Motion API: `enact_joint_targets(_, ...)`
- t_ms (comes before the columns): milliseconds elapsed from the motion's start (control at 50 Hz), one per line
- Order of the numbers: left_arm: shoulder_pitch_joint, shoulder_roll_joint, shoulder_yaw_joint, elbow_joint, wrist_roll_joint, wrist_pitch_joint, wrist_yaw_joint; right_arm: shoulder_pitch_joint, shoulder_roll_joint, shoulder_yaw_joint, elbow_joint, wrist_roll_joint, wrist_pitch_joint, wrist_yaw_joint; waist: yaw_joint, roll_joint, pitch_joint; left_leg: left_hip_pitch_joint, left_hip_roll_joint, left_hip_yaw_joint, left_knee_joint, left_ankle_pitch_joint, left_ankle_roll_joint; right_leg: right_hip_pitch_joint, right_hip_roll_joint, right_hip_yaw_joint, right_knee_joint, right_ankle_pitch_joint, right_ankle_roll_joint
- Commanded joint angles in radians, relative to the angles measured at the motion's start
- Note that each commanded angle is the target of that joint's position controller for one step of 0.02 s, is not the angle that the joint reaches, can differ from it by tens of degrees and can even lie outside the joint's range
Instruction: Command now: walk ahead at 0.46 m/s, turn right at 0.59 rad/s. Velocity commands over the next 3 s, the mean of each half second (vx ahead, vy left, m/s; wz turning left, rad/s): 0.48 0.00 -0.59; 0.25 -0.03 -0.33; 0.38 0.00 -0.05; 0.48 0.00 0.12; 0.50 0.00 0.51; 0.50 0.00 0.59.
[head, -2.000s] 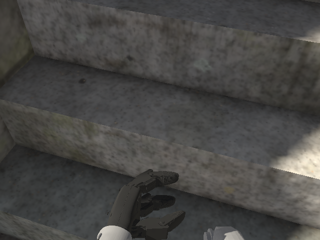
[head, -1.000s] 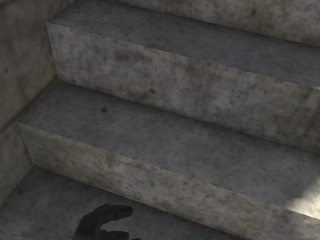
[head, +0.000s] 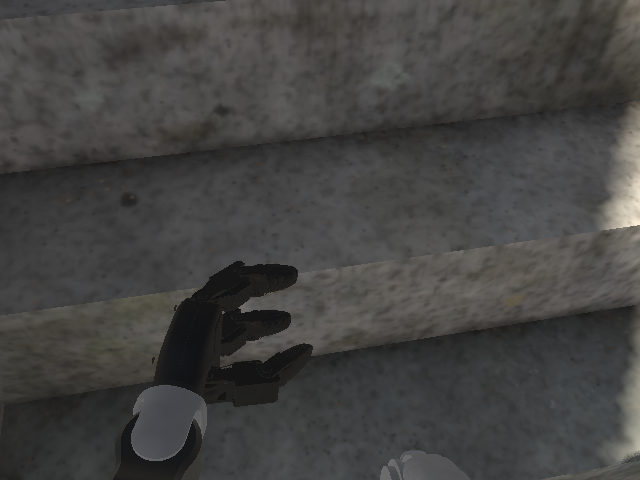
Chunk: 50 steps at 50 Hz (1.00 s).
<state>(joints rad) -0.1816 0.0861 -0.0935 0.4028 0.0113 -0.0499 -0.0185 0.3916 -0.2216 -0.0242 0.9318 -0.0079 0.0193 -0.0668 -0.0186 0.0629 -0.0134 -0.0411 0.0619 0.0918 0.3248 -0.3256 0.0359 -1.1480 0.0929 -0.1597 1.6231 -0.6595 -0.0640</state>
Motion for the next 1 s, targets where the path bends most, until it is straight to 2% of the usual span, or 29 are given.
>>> enact_joint_targets(20,0.185,0.142,0.081,-0.062,0.023,0.069,-0.002,0.072,-0.399,-0.1,-0.066,0.018,-0.044,-0.027,0.161,0.064,-0.481,-0.07,0.253,-0.154,0.209,2.518,0.112,0.688,-0.004,0.163,-0.218,-0.07,-0.111)
enact_joint_targets(60,0.28,0.239,0.131,0.004,0.032,0.13,0.036,-0.123,-0.401,-0.119,-0.19,0.001,-0.04,-0.005,0.198,-0.065,-0.425,-0.29,0.161,-0.154,0.258,1.769,0.175,0.818,-0.004,0.375,-0.445,-0.14,-0.148)
enact_joint_targets(100,0.029,0.276,0.166,0.003,0.0,0.148,0.088,-0.158,-0.175,-0.069,-0.245,-0.051,-0.03,0.033,0.062,-0.422,-0.208,-0.425,-0.084,-0.094,0.597,0.498,0.115,0.562,-0.151,0.726,-0.848,-0.309,-0.259)
enact_joint_targets(160,0.129,0.12,0.097,0.076,-0.001,0.05,0.084,-0.201,-0.015,-0.028,-0.354,-0.034,-0.048,0.07,-0.01,-0.265,0.0,-0.525,-0.233,-0.239,1.674,0.025,0.088,0.089,-0.211,0.924,-1.011,-0.376,-0.306)
enact_joint_targets(200,0.234,0.116,0.097,0.182,-0.015,-0.007,0.059,-0.071,0.063,0.038,-0.35,-0.031,-0.06,0.08,-0.06,-0.169,0.046,-0.656,-0.183,-0.237,1.773,0.008,0.125,0.128,-0.224,0.774,-0.894,-0.327,-0.19)
enact_joint_targets(260,0.126,0.211,0.125,0.179,0.015,-0.029,0.052,0.089,0.021,0.038,-0.316,0.008,-0.029,0.052,-0.164,-0.116,-0.016,-0.601,-0.185,-0.103,1.708,0.123,-0.01,0.218,-0.15,0.534,-0.935,-0.119,-0.152)
enact_joint_targets(340,-0.159,0.183,0.129,0.102,0.009,0.046,0.05,0.257,-0.053,0.04,-0.201,0.005,0.009,0.025,-0.291,-0.092,-0.003,-0.193,-0.041,-0.072,0.746,0.27,-0.008,-0.059,-0.128,0.27,-0.741,0.097,-0.05)
enact_joint_targets(380,0.092,0.037,0.111,0.084,-0.011,0.096,0.04,0.039,-0.056,0.039,-0.281,-0.04,-0.044,0.021,-0.144,0.281,0.0,-0.273,0.156,-0.402,0.126,0.351,0.169,0.071,0.01,0.084,0.075,0.21,0.08)
enact_joint_targets(400,0.187,0.089,0.14,0.025,-0.002,0.089,0.026,-0.042,-0.053,0.047,-0.341,0.002,-0.085,0.02,-0.023,0.35,0.091,-0.285,0.248,-0.548,0.101,0.729,0.163,0.039,-0.038,0.204,0.321,0.105,0.141)
enact_joint_targets(420,0.287,0.126,0.153,0.092,-0.033,0.09,0.02,0.034,-0.07,0.026,-0.307,0.011,-0.068,0.021,-0.031,0.173,0.1,-0.101,0.197,-0.435,0.14,0.764,0.051,-0.074,0.005,0.269,0.358,0.148,0.167)
enact_joint_targets(440,0.228,0.122,0.151,0.076,-0.001,0.087,0.026,0.108,-0.118,-0.001,-0.272,0.015,-0.054,0.018,-0.041,0.076,0.106,-0.01,0.172,-0.413,0.174,0.618,0.012,-0.141,-0.019,0.304,0.329,0.127,0.165)
enact_joint_targets(460,0.034,0.112,0.131,0.057,-0.027,0.074,0.046,0.136,-0.038,0.008,-0.254,0.028,-0.04,0.034,-0.116,-0.232,0.169,-0.086,0.037,-0.295,-0.003,0.272,-0.017,-0.13,0.045,0.185,0.187,0.209,0.092)
enact_joint_targets(480,-0.096,-0.004,0.09,-0.031,-0.022,0.048,0.029,0.256,-0.005,0.002,-0.15,0.051,-0.049,0.015,-0.104,-0.19,0.234,-0.03,0.027,-0.215,-0.114,0.368,-0.027,-0.181,0.04,0.126,0.211,0.164,0.089)
enact_joint_targets(500,-0.056,-0.033,0.07,-0.07,-0.004,0.05,0.015,0.273,-0.071,-0.026,-0.096,0.077,-0.046,-0.003,-0.075,-0.104,0.207,0.037,0.046,-0.198,-0.225,0.404,-0.035,-0.181,0.019,0.139,0.334,0.082,0.085)
enact_joint_targets(560,-0.143,-0.081,0.034,-0.198,0.011,0.011,-0.043,0.34,-0.227,-0.084,0.032,-0.008,-0.018,-0.022,-0.082,0.006,-0.098,0.58,0.243,-0.269,0.168,1.488,-0.042,-0.61,-0.049,0.241,0.92,0.004,0.114)
enact_joint_targets(580,0.155,0.019,0.036,-0.195,-0.033,0.042,-0.043,0.134,-0.437,-0.161,-0.077,0.025,-0.056,-0.079,0.071,0.224,-0.12,0.549,0.593,-0.63,0.2,1.262,0.035,-0.75,-0.348,0.622,0.63,0.081,0.105)
enact_joint_targets(600,0.097,0.168,0.063,-0.19,0.005,0.051,-0.062,0.218,-0.365,-0.153,-0.053,-0.015,-0.049,-0.071,-0.075,0.064,-0.23,0.938,0.538,-0.511,0.276,1.337,0.097,-0.902,-0.214,0.524,0.806,0.093,0.141)
enact_joint_targets(620,-0.127,0.12,0.056,-0.262,0.023,0.056,-0.081,0.281,-0.362,-0.168,-0.05,-0.029,-0.028,-0.065,-0.155,0.044,-0.088,0.97,0.51,-0.451,0.284,1.32,0.053,-1.076,-0.26,0.451,0.701,0.007,0.161)
enact_joint_targets(640,-0.174,0.119,0.043,-0.28,0.037,0.059,-0.084,0.197,-0.332,-0.158,-0.082,0.023,-0.03,-0.066,-0.125,-0.05,-0.03,0.741,0.422,-0.358,0.277,1.154,-0.004,-0.895,-0.294,0.357,0.436,-0.049,0.14)
enact_joint_targets(680,-0.333,0.105,0.018,-0.336,-0.011,0.048,-0.065,0.016,-0.24,-0.114,-0.16,0.057,-0.051,-0.072,-0.102,-0.019,0.059,-0.111,0.261,-0.13,-0.071,1.183,0.0,0.152,-0.247,0.111,-0.255,0.233,0.07)
enact_joint_targets(700,-0.193,0.173,0.051,-0.349,-0.043,0.063,-0.05,0.065,-0.29,-0.107,-0.126,0.029,-0.065,-0.051,-0.02,0.108,-0.074,-0.338,0.229,-0.172,-0.063,1.357,0.079,0.754,-0.134,0.014,-0.45,0.31,0.021)
enact_joint_targets(740,0.341,0.361,0.179,-0.2,-0.066,0.059,-0.002,0.18,-0.337,-0.086,-0.121,0.026,-0.064,0.004,0.254,0.079,-0.447,-0.376,0.192,-0.182,0.554,1.418,0.006,1.33,-0.146,0.478,-0.684,0.291,-0.211)
enact_joint_targets(780,0.632,0.422,0.194,0.049,-0.014,0.063,0.053,-0.012,-0.232,-0.043,-0.183,0.019,-0.064,0.082,0.225,-0.421,-0.78,-0.547,-0.086,-0.095,1.348,-0.173,-0.079,1.456,-0.42,1.078,-0.895,0.467,-0.302)
enact_joint_targets(800,0.734,0.357,0.179,0.139,0.019,0.061,0.061,-0.144,-0.18,-0.027,-0.216,0.026,-0.054,0.092,0.244,-0.404,-0.638,-0.572,-0.103,-0.093,1.397,-0.25,-0.052,1.265,-0.29,0.858,-0.855,0.606,-0.188)
enact_joint_targets(840,0.4,0.204,0.126,0.088,0.02,0.034,0.026,0.016,-0.013,0.013,-0.242,0.014,-0.008,0.057,0.003,-0.212,-0.257,-0.48,-0.172,-0.111,1.416,-0.346,0.024,0.618,-0.222,0.641,-0.767,0.326,-0.045)
enact_joint_targets(880,0.017,0.156,0.107,-0.009,0.004,0.011,0.018,0.271,-0.004,0.035,-0.264,-0.032,0.027,0.028,-0.235,-0.193,-0.059,-0.201,-0.177,-0.1,1.421,-0.291,0.039,0.08,-0.212,0.459,-0.627,0.453,0.044)
enact_joint_targets(920,0.062,0.11,0.084,-0.008,-0.002,0.012,0.022,0.198,-0.013,0.054,-0.292,-0.044,0.053,0.005,-0.155,-0.176,-0.012,-0.296,-0.134,-0.227,1.307,-0.169,0.052,0.04,-0.269,0.473,-0.647,0.408,0.027)
enact_joint_targets(980,-0.016,0.13,0.066,0.018,0.018,0.008,0.028,0.32,0.017,0.052,-0.268,-0.063,0.045,-0.011,-0.302,-0.08,0.004,-0.153,-0.131,-0.148,0.799,0.091,0.07,-0.024,-0.196,0.204,-0.491,0.517,0.058)
enact_joint_targets(1000,0.121,0.097,0.047,-0.015,0.009,0.016,0.034,0.105,-0.019,0.046,-0.347,-0.044,0.017,-0.035,-0.131,0.136,0.047,-0.488,-0.02,-0.412,0.536,0.202,0.127,0.281,-0.187,0.237,-0.502,0.352,0.068)
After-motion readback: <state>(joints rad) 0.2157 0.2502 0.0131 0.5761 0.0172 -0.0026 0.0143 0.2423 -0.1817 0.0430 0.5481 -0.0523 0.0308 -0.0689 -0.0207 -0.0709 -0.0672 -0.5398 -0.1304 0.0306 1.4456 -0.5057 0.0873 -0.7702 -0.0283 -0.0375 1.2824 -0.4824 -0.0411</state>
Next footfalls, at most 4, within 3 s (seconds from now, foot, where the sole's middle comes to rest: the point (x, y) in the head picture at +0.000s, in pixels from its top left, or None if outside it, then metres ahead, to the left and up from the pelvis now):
0.36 left None -0.08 0.24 -0.54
0.54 left None -0.19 0.31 -0.77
0.70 right None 0.08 -0.18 -0.57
0.96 left None -0.01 0.06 -0.56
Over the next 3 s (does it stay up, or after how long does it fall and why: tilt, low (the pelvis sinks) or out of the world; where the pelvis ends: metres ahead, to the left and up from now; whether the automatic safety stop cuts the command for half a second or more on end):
stays up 0.28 -0.29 0.25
